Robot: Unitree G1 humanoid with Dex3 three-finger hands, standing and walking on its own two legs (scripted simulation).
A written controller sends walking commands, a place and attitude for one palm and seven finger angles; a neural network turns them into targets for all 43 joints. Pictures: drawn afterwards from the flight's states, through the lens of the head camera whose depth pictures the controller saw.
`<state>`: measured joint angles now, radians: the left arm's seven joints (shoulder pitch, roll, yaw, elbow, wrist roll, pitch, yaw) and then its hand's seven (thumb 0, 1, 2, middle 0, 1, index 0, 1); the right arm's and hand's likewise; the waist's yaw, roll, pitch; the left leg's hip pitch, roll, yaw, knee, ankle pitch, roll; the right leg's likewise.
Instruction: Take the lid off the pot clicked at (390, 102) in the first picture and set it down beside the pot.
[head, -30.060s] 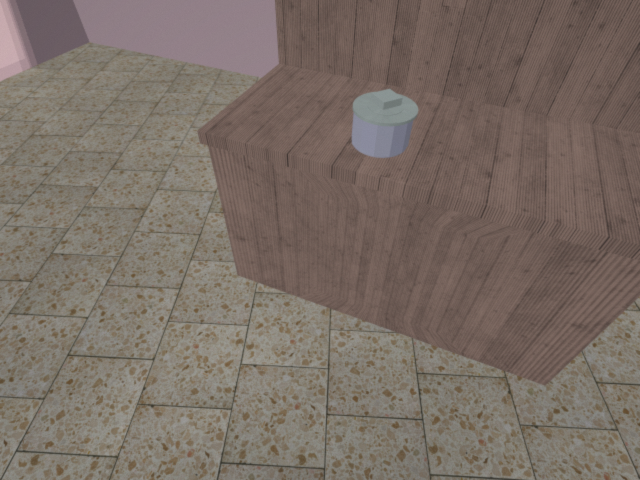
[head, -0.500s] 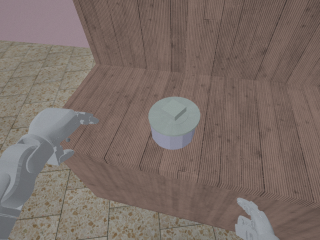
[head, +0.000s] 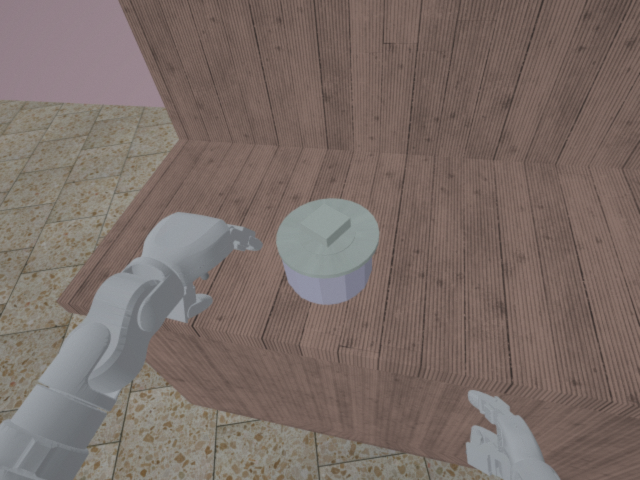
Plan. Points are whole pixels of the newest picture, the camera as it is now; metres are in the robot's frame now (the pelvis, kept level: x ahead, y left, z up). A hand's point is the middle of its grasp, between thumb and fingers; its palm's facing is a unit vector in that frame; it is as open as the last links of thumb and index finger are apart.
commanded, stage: move the open hand above the knob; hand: left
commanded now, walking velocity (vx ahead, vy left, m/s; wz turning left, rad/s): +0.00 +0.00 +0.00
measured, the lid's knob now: (325, 224) +0.47 +0.04 +0.03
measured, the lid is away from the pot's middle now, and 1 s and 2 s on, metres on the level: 0.01 0.01 0.01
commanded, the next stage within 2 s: none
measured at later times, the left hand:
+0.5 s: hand (247, 242) +0.38 +0.13 +0.10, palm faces -0.26 -0.02 -0.96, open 10.4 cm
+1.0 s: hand (298, 207) +0.44 +0.06 +0.11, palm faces -0.22 +0.01 -0.98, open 10.4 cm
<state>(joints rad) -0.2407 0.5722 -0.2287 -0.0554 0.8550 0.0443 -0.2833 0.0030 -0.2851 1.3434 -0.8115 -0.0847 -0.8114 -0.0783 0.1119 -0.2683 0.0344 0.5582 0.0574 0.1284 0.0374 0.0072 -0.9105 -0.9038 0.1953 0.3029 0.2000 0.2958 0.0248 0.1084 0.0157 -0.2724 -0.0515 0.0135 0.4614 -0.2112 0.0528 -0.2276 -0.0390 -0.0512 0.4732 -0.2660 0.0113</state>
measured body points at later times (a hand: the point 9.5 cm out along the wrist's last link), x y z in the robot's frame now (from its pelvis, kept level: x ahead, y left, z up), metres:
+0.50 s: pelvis +0.01 -0.03 +0.00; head +0.03 -0.08 +0.45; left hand +0.39 +0.13 +0.15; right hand +0.18 -0.27 -0.12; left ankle +0.02 +0.09 -0.74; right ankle -0.01 -0.13 -0.74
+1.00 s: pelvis +0.01 -0.01 +0.00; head +0.04 -0.05 +0.44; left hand +0.44 +0.06 +0.16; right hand +0.17 -0.24 -0.13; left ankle +0.02 +0.09 -0.74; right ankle -0.01 -0.13 -0.74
